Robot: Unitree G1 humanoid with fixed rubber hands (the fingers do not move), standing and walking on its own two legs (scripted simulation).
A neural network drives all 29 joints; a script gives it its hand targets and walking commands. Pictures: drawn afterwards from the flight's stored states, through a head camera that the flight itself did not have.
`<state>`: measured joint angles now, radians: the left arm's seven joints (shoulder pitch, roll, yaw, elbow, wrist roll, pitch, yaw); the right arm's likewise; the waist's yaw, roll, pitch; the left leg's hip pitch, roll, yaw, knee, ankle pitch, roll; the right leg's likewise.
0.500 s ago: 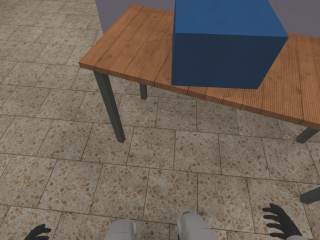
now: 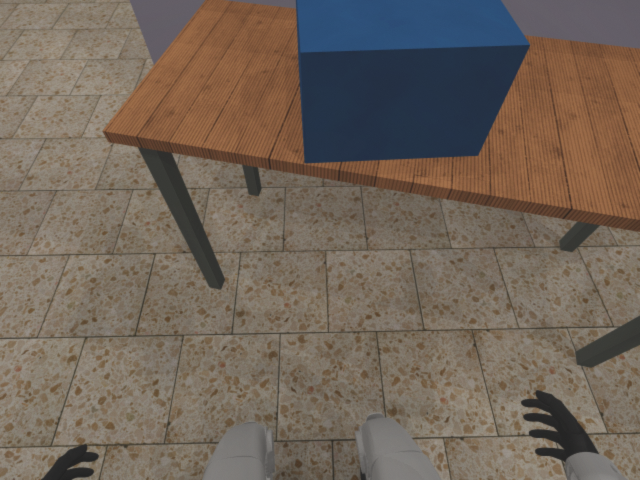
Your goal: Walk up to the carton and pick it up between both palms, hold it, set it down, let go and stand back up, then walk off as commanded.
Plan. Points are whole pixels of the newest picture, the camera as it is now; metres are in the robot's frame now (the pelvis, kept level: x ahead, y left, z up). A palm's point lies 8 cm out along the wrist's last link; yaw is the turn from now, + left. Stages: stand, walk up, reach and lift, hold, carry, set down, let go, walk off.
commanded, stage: walk up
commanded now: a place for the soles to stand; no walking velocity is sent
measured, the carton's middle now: (386, 56) +0.74 -0.13 +0.08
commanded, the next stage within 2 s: none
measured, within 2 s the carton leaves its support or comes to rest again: neither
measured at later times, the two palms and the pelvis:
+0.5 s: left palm out of the picture +0.10 +0.31 -0.07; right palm out of the picture +0.09 -0.33 -0.09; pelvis -0.02 +0.00 +0.00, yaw -7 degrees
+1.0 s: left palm out of the picture +0.11 +0.30 -0.07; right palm out of the picture +0.05 -0.34 -0.09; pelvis -0.04 +0.00 -0.01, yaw -10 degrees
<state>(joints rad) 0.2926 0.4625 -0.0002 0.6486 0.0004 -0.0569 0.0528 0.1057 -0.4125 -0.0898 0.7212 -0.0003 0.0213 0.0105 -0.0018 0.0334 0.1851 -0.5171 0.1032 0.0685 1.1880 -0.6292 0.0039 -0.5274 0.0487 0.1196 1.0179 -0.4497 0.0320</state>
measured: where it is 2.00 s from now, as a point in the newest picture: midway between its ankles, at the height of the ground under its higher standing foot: outside the picture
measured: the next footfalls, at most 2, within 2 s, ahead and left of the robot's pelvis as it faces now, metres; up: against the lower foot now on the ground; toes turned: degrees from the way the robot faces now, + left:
right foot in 0.36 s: +0.03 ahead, -0.18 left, +0.00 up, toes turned -8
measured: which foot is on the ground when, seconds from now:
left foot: down 0.00-1.00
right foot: down 0.00-0.08, up 0.10-0.34, down 0.36-1.00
